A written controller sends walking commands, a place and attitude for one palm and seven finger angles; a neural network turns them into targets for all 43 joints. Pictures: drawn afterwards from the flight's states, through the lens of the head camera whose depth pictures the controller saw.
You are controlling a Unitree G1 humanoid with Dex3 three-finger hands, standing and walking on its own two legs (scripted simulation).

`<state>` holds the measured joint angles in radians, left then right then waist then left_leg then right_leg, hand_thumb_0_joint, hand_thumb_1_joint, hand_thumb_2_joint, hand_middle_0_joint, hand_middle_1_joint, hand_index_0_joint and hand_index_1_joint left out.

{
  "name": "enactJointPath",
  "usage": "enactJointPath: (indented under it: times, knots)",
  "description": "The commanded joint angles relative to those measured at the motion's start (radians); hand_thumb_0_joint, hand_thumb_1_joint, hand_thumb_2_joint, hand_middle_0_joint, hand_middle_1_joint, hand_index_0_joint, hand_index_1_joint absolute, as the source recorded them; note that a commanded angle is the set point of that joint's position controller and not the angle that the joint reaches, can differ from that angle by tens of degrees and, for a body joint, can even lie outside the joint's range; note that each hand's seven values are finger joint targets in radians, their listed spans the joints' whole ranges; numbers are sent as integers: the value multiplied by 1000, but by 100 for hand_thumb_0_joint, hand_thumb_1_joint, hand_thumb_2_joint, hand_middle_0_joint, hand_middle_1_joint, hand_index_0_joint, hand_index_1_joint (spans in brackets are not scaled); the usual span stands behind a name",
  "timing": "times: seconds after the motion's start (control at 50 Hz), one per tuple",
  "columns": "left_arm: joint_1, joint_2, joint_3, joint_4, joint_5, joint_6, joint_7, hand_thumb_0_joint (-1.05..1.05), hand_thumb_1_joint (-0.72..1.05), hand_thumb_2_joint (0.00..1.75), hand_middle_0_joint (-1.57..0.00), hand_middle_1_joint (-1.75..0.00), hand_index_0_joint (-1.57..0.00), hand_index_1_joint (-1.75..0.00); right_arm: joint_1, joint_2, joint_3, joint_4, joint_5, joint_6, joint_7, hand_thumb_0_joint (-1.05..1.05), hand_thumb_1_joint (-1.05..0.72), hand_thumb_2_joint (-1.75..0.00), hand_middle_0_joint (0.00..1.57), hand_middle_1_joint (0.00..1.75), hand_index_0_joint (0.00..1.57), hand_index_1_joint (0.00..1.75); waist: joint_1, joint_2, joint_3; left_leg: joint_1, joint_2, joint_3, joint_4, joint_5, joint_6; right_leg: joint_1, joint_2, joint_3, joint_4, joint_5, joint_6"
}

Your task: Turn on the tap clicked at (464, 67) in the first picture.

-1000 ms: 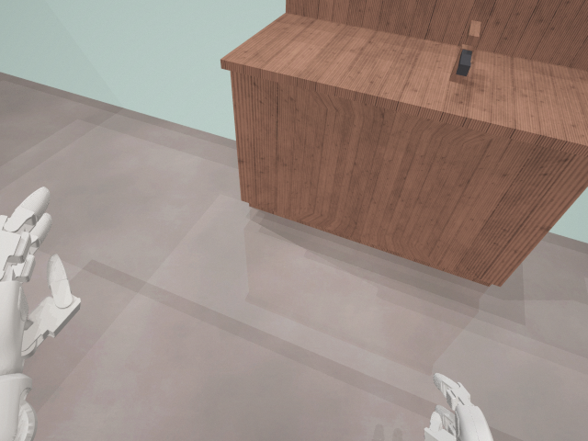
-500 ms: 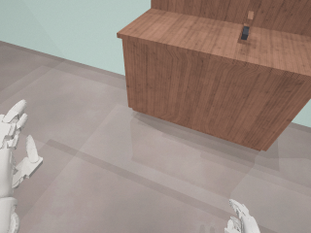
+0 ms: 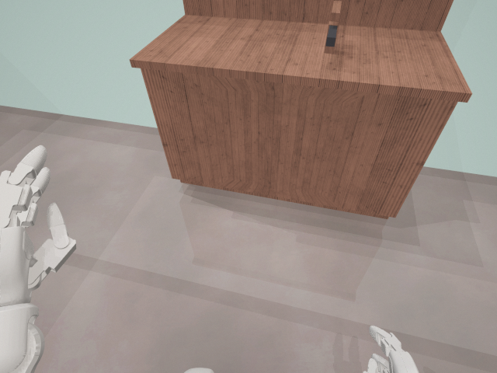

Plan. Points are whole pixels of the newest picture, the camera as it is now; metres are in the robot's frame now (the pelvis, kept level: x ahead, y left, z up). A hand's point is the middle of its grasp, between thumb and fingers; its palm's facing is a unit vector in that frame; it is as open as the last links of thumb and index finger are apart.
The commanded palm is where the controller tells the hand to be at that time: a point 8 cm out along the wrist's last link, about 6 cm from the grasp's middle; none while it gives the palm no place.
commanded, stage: walk to a spot facing it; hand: left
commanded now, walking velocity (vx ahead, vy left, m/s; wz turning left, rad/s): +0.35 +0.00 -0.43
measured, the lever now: (330, 40) +1.08 -0.17 +0.10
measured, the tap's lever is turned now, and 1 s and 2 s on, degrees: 0 0 0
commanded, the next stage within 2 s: turn to face it in 0.72 s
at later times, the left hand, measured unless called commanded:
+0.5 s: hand (143, 153) +0.37 +0.19 +0.19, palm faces +0.23 -0.89 -0.39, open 7.4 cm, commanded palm +0.33 +0.24 +0.20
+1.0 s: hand (233, 91) +0.51 +0.08 +0.22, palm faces +0.07 -0.86 -0.51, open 7.4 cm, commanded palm +0.49 +0.14 +0.20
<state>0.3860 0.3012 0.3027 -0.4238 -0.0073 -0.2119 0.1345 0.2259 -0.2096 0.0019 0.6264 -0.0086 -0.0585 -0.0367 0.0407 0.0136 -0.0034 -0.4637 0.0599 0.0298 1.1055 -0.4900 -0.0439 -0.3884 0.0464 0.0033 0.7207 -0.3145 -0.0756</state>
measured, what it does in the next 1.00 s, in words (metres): walks ahead, turning right: left foot, then right foot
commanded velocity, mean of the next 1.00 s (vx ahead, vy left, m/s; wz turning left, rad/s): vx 0.25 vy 0.00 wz -0.26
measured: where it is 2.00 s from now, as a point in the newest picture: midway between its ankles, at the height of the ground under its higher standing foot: (296, 358)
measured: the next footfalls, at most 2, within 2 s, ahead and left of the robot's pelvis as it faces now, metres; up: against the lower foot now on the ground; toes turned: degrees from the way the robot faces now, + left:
left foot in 0.30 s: +0.12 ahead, +0.14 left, +0.00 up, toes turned -2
right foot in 0.66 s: +0.26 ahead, -0.19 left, +0.00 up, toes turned -31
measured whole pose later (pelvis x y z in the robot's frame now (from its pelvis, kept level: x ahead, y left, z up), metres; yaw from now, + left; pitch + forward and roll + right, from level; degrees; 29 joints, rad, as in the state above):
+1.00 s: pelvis +0.23 -0.06 +0.01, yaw -22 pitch -1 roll +0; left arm 0.57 0.46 0.46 -0.66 -0.02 -0.27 0.15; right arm 0.21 -0.27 -0.04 0.60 0.00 -0.02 -0.06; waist -0.02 -0.02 0.06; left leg -0.45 0.12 0.09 0.70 -0.23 -0.03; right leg -0.27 0.00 -0.11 0.60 -0.30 -0.05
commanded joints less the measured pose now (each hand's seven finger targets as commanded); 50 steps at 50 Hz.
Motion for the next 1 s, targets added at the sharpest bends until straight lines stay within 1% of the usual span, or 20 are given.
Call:
enactJointPath:
  times: [0.0,0.08,0.16,0.24,0.26,0.3,0.32,0.36,0.42,0.52,0.58,0.62,0.64,0.66,0.68,0.7,0.76,0.82,0.9,0.98]
  knots:
    - [-53,259,157,-203,-5,-86,18,0,90,90,-20,-30,-20,-30,-107,-97,-30,-159,-5,-19,-6,0,-90,-90,20,30,20,30,-34,-76,-60,-202,17,-40,80,122,-19,158,-258,478,-473,-119,-139]
    - [15,263,183,-196,-15,-96,26,0,90,90,-20,-30,-20,-30,-125,-95,-35,-168,0,-18,-12,0,-90,-90,20,30,20,30,-26,-118,-142,-123,6,14,-180,116,-9,246,-224,359,-450,8,-129]
    - [70,248,179,-210,-19,-85,32,0,90,90,-20,-30,-20,-30,-120,-91,-32,-190,7,-30,-11,0,-90,-90,20,30,20,30,-9,-153,-167,-8,-21,69,-414,89,17,248,-216,391,-431,22,-142]
    - [61,225,155,-225,-19,-73,38,0,90,90,-20,-30,-20,-30,-72,-103,-37,-195,10,-31,-24,0,-90,-90,20,30,20,30,-47,-101,-183,287,-4,74,-665,180,50,137,-137,318,-304,-12,-64]
    - [51,222,152,-240,-19,-76,33,0,90,90,-20,-30,-20,-30,-63,-114,-43,-198,11,-31,-34,0,-90,-90,20,30,20,30,-56,-49,-172,415,50,22,-721,186,79,33,-98,274,-218,-14,-27]
    - [28,216,149,-282,-12,-85,32,0,90,90,-20,-30,-20,-30,-76,-139,-50,-204,13,-28,-42,0,-90,-90,20,30,20,30,-52,239,-116,619,337,-350,-833,164,206,-306,22,60,145,-212,54]
    - [15,240,164,-247,1,-86,31,0,90,90,-20,-30,-20,-30,-87,-120,-43,-188,14,-33,-42,0,-90,-90,20,30,20,30,-49,234,-54,538,407,-393,-887,113,249,-365,-12,0,327,-210,70]
    - [-26,241,148,-250,12,-82,25,0,90,90,-20,-30,-20,-30,-83,-99,-29,-164,-1,-45,-38,0,-90,-90,20,30,20,30,-58,249,44,359,395,-321,-917,-23,245,-364,-100,14,442,-130,70]
    - [-92,203,93,-275,26,-75,22,0,90,90,-20,-30,-20,-30,-61,-104,-34,-145,0,-64,-38,0,-90,-90,20,30,20,30,-44,187,77,340,334,-86,-867,227,197,-334,-137,-54,350,-57,84]
    - [-98,217,119,-216,24,-58,10,0,90,90,-20,-30,-20,-30,-49,-112,-38,-154,-8,-75,-33,0,-90,-90,20,30,20,30,-61,226,66,318,276,128,-808,531,138,-117,-86,-205,43,24,89]
    - [-64,238,157,-193,9,-55,6,0,90,90,-20,-30,-20,-30,-64,-105,-42,-161,-2,-70,-26,0,-90,-90,20,30,20,30,-44,219,-43,348,243,237,-550,743,114,95,0,-297,-138,88,73]
    - [-38,259,177,-223,10,-48,8,0,90,90,-20,-30,-20,-30,-73,-88,-44,-160,14,-64,-8,0,-90,-90,20,30,20,30,-16,33,-159,180,185,231,-160,651,84,391,-64,-164,-202,168,13]
    - [-40,311,219,-252,17,-52,15,0,90,90,-20,-30,-20,-30,-80,-68,-47,-175,16,-56,-1,0,-90,-90,20,30,20,30,-17,-214,-228,-59,66,211,141,255,55,555,-272,230,-226,396,-102]
    - [-13,328,265,-283,-8,-61,23,0,90,90,-20,-30,-20,-30,-116,-72,-45,-197,13,-55,3,0,-90,-90,20,30,20,30,-19,-307,-258,-236,-6,78,319,-91,40,597,-418,520,-293,564,-189]
    - [41,307,281,-261,-8,-65,25,0,90,90,-20,-30,-20,-30,-130,-66,-35,-193,2,-45,8,0,-90,-90,20,30,20,30,-24,-159,-235,-237,54,-44,328,-68,45,537,-440,491,-311,443,-185]
    - [99,316,280,-271,-21,-65,16,0,90,90,-20,-30,-20,-30,-100,-82,-42,-173,9,-35,16,0,-90,-90,20,30,20,30,-24,-134,-221,-225,81,-67,313,-19,37,466,-425,461,-340,246,-163]
    - [149,330,310,-410,-13,-98,28,0,90,90,-20,-30,-20,-30,-139,-80,-29,-157,11,1,22,0,-90,-90,20,30,20,30,-49,-44,-184,-234,104,-51,278,116,10,329,-388,248,-365,242,-143]
    - [141,328,314,-462,-21,-102,40,0,90,90,-20,-30,-20,-30,-139,-82,-38,-163,9,5,3,0,-90,-90,20,30,20,30,-61,-72,-149,-107,120,-27,6,141,5,172,-352,104,-382,294,-120]
    - [185,285,290,-378,-32,-83,52,0,90,90,-20,-30,-20,-30,-109,-74,-36,-168,5,-9,-15,0,-90,-90,20,30,20,30,-36,-100,-156,68,56,77,-345,206,18,183,-297,60,-318,375,-98]
    - [76,229,205,-244,-21,-69,48,0,90,90,-20,-30,-20,-30,-65,-102,-57,-165,8,-17,-43,0,-90,-90,20,30,20,30,-65,-38,-113,307,42,101,-597,380,23,79,-215,22,-221,197,-2]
